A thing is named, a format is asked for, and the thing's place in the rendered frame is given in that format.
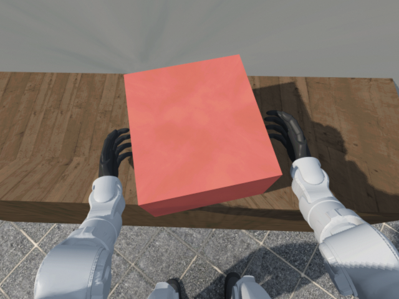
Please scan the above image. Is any robot right forearm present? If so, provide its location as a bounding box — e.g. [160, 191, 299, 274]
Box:
[290, 157, 399, 262]

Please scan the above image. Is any pedestal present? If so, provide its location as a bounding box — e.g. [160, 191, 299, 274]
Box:
[0, 72, 399, 232]

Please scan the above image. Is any robot left forearm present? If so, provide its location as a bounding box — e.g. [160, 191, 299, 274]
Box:
[34, 176, 125, 299]

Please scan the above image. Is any right robot upper arm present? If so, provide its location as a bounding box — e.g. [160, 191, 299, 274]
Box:
[319, 223, 399, 299]

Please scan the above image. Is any left robot upper arm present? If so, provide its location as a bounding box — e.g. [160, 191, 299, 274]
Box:
[35, 245, 112, 299]

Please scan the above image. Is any left robot hand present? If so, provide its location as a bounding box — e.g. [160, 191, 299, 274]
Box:
[99, 128, 133, 177]

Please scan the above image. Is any carton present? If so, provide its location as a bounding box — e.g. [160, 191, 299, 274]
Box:
[124, 54, 282, 217]

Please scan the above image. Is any robot left foot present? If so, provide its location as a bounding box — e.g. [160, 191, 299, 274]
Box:
[166, 279, 181, 299]

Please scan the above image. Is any right robot hand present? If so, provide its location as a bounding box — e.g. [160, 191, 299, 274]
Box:
[264, 110, 311, 162]

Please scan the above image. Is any right robot shin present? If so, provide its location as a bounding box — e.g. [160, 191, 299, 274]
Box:
[231, 275, 255, 299]

